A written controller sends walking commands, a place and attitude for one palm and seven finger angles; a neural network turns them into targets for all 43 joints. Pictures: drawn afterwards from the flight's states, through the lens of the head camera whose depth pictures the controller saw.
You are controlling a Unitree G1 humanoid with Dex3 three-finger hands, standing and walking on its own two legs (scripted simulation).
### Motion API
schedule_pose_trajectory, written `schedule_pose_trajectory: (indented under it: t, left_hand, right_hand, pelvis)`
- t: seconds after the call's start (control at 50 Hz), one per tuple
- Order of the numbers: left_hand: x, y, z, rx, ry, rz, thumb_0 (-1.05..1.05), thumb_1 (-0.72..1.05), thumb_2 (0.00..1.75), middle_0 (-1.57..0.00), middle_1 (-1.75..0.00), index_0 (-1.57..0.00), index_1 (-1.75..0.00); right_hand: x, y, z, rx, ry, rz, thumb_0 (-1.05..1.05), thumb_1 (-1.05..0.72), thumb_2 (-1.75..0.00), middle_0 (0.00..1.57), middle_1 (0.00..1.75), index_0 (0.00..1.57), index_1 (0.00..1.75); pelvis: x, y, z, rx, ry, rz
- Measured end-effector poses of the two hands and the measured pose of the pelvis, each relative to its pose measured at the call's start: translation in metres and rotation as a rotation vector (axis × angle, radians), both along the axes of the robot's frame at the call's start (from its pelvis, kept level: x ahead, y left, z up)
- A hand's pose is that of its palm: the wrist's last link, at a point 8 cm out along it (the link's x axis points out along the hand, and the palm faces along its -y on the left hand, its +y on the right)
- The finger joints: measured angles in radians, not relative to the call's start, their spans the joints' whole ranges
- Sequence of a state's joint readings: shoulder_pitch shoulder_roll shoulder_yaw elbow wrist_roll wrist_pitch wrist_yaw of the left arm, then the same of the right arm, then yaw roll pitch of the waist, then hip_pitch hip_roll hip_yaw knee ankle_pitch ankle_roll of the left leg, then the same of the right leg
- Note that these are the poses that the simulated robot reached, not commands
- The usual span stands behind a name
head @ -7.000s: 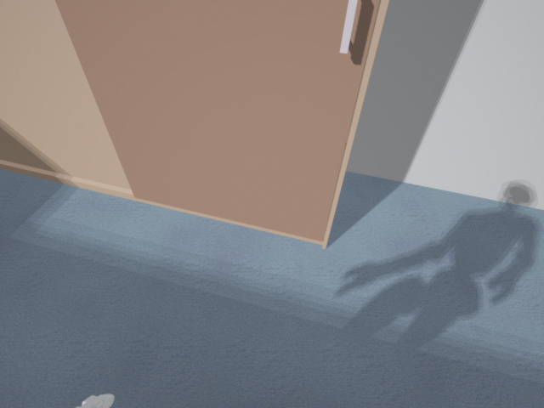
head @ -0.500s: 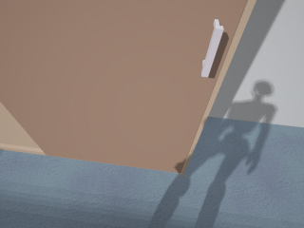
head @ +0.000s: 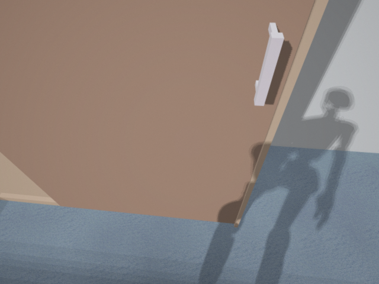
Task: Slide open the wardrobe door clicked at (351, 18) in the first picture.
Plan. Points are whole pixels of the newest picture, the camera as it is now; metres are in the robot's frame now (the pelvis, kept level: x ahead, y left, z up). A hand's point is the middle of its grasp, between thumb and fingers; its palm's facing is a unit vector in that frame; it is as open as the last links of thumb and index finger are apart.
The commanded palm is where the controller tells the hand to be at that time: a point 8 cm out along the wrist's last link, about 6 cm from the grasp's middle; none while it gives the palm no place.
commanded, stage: come to a stop and stand still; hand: right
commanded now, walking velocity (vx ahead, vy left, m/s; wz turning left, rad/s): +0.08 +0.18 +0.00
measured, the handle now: (265, 66) +0.47 -0.11 +0.22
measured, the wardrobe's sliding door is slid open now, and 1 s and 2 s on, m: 0.00 0.00 0.00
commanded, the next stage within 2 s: look again from close up in 1.68 s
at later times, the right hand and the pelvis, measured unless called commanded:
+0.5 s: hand out of the picture +0.14 -0.11 -0.15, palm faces +0.10 +0.97 -0.23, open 7.4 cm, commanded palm none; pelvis +0.05 +0.08 +0.01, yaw -4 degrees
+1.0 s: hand out of the picture +0.00 -0.13 -0.16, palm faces +0.10 +0.98 -0.18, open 7.4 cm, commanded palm none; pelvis +0.03 +0.05 +0.02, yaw -3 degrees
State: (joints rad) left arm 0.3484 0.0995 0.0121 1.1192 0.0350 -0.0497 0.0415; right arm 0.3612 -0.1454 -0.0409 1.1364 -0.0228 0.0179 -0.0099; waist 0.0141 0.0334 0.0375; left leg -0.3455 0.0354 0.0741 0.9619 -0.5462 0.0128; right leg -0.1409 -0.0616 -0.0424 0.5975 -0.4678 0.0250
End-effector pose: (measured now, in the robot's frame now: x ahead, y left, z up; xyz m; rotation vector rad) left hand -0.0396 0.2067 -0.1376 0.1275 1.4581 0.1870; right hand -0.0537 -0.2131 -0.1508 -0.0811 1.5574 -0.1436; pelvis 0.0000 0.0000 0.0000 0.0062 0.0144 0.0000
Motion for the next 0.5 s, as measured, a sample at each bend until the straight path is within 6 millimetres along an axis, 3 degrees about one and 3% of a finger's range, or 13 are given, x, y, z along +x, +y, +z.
schedule_pose_trajectory:
  t: [0.06, 0.12, 0.22, 0.28, 0.36, 0.44, 0.5]
  left_hand:
    - [-0.010, 0.003, 0.006, -0.002, 0.047, 0.024, 0.00, 0.91, 0.90, -0.20, -0.30, -0.20, -0.30]
    - [-0.023, 0.012, 0.009, -0.019, 0.141, 0.033, 0.00, 0.91, 0.90, -0.20, -0.30, -0.20, -0.30]
    - [-0.022, 0.047, -0.007, -0.060, 0.272, 0.026, 0.00, 0.90, 0.90, -0.20, -0.30, -0.20, -0.30]
    - [0.008, 0.077, -0.019, -0.040, 0.242, 0.021, 0.01, 0.90, 0.90, -0.20, -0.30, -0.20, -0.30]
    - [0.072, 0.107, -0.019, 0.008, 0.088, -0.011, 0.01, 0.91, 0.90, -0.20, -0.30, -0.20, -0.30]
    - [0.134, 0.119, -0.008, 0.031, -0.067, -0.074, 0.00, 0.91, 0.90, -0.19, -0.30, -0.19, -0.30]
    - [0.170, 0.118, 0.001, 0.038, -0.159, -0.127, 0.00, 0.91, 0.90, -0.19, -0.30, -0.19, -0.30]
  right_hand:
    - [0.038, 0.002, 0.004, -0.008, -0.033, 0.031, 0.01, -0.91, -0.90, 0.20, 0.30, 0.20, 0.29]
    - [0.090, 0.005, 0.008, -0.038, -0.121, 0.048, 0.02, -0.92, -0.90, 0.20, 0.30, 0.20, 0.29]
    - [0.171, 0.017, 0.013, -0.120, -0.318, 0.056, 0.02, -0.93, -0.90, 0.20, 0.30, 0.20, 0.29]
    - [0.192, 0.029, 0.018, -0.150, -0.369, 0.060, 0.01, -0.93, -0.90, 0.20, 0.29, 0.20, 0.29]
    - [0.201, 0.046, 0.027, -0.146, -0.371, 0.065, 0.01, -0.92, -0.90, 0.20, 0.29, 0.20, 0.29]
    - [0.195, 0.057, 0.032, -0.123, -0.377, 0.040, 0.01, -0.91, -0.90, 0.20, 0.30, 0.20, 0.29]
    - [0.180, 0.057, 0.032, -0.117, -0.378, 0.009, 0.01, -0.91, -0.90, 0.20, 0.30, 0.20, 0.30]
  pelvis:
    - [0.011, 0.010, 0.004, 0.005, 0.003, -0.008]
    - [0.024, 0.023, 0.005, 0.003, 0.006, -0.016]
    - [0.054, 0.054, -0.011, -0.028, -0.004, -0.040]
    - [0.063, 0.065, -0.014, -0.027, -0.026, -0.057]
    - [0.063, 0.073, -0.004, -0.045, -0.029, -0.063]
    - [0.055, 0.076, 0.005, -0.051, -0.019, -0.069]
    - [0.048, 0.075, 0.007, -0.050, -0.015, -0.073]
